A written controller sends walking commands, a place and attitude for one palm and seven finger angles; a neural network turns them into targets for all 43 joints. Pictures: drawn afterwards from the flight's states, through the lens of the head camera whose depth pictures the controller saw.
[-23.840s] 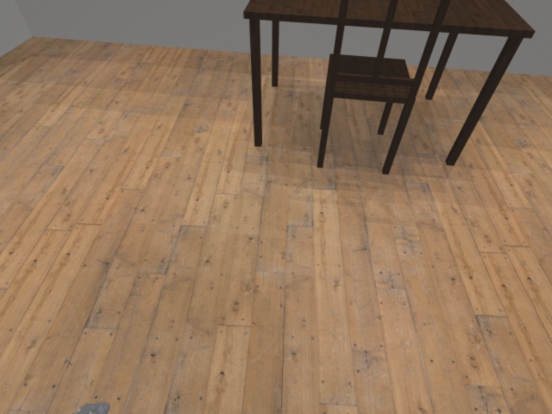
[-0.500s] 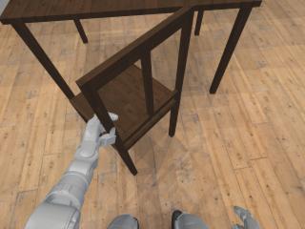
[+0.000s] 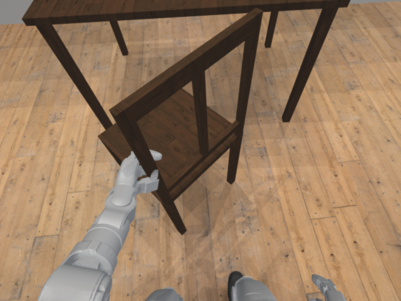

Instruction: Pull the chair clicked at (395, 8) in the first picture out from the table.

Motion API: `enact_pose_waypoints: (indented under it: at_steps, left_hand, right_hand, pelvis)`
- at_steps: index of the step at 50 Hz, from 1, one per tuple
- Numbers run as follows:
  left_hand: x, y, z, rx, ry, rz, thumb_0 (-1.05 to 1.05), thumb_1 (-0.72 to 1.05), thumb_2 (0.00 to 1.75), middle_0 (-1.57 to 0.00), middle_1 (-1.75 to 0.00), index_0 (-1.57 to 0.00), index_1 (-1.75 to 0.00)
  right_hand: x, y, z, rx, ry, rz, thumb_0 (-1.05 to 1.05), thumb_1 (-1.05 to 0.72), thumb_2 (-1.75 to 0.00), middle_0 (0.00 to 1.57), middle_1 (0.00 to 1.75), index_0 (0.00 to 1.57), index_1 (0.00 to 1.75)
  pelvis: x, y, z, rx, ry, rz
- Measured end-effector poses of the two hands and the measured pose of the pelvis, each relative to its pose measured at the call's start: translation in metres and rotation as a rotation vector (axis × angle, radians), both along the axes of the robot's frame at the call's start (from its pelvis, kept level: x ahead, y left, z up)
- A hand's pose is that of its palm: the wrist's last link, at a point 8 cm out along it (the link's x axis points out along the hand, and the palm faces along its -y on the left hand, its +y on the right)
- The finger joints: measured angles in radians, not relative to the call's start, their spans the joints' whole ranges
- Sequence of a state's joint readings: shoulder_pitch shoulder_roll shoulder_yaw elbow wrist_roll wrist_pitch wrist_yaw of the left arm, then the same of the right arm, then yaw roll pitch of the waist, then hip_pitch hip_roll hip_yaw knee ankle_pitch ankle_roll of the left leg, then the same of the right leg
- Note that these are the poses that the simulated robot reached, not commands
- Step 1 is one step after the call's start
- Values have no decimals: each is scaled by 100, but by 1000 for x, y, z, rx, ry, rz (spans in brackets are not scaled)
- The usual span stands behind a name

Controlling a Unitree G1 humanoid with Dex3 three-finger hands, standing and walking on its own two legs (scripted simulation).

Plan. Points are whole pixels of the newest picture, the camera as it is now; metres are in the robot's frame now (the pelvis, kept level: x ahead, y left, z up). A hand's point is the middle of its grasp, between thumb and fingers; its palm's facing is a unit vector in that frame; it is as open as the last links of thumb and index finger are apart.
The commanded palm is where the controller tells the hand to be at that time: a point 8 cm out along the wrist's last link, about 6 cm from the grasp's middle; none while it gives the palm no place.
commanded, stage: step backward, pulling the chair out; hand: left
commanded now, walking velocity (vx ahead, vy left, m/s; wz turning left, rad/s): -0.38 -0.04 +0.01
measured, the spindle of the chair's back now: (201, 120) +0.53 -0.01 -0.05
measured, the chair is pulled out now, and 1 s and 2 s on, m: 0.44 0.51 0.55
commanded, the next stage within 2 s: none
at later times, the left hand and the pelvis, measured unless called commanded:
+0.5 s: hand (149, 203) +0.31 +0.11 -0.05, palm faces -0.13 -0.95 -0.27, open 6.2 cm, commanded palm +0.31 +0.16 -0.04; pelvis -0.04 +0.02 -0.01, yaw -2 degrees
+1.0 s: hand (148, 212) +0.30 +0.11 -0.05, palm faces -0.10 -0.96 -0.27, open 6.3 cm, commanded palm +0.29 +0.16 -0.04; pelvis -0.07 +0.01 -0.01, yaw -1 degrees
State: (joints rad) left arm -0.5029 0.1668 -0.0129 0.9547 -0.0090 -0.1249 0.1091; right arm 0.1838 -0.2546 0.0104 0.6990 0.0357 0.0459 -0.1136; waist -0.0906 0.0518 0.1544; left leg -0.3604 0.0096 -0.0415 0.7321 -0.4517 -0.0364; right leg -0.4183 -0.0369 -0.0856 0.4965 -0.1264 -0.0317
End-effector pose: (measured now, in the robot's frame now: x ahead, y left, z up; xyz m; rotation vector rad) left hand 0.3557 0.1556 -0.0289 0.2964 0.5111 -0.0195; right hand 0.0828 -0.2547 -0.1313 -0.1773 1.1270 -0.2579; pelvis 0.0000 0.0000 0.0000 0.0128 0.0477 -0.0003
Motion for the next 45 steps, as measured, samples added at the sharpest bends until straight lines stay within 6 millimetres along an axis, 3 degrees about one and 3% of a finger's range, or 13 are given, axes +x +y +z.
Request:
enact_pose_waypoints:
  at_steps: [8, 16, 23, 33, 40, 45]
  left_hand:
    - [-21, 3, -1, -22, -9, -34, 7, 71, 80, -8, -118, -34, -128]
    - [-40, 5, -2, -11, -31, -24, 7, 70, 82, -9, -120, -34, -128]
    - [-51, 8, -1, -9, -19, -40, 7, 69, 81, -10, -119, -34, -128]
    - [-55, 6, -1, 15, -34, -11, 7, 68, 85, -12, -119, -35, -129]
    - [-60, 7, -1, -14, -30, -12, 7, 70, 82, -9, -120, -34, -127]
    - [-69, 9, -2, -16, -43, -35, 7, 72, 81, -8, -120, -32, -125]
  right_hand:
    - [-22, -3, 9, -69, 25, 5, 1, -90, -90, 20, 30, 20, 30]
    - [-34, 5, 0, -26, -9, -18, 1, -90, -90, 20, 30, 20, 30]
    - [-55, 12, 5, -38, -12, -25, 1, -90, -90, 20, 30, 20, 30]
    - [-69, 5, -10, 2, 10, -23, 1, -90, -90, 21, 30, 20, 30]
    - [-82, -6, 3, -72, 13, -16, 1, -90, -90, 20, 30, 20, 30]
    - [-84, -3, 10, -79, 7, -19, 1, -90, -90, 20, 30, 20, 30]
  pelvis:
    - [-23, 12, -1, 15, -5, -7]
    - [-36, 9, -7, 4, -13, -7]
    - [-44, 17, -4, 10, -11, -31]
    - [-54, 3, -9, -1, -17, -10]
    - [-70, 14, -7, 4, -6, 4]
    - [-69, 14, -6, 16, -9, -22]
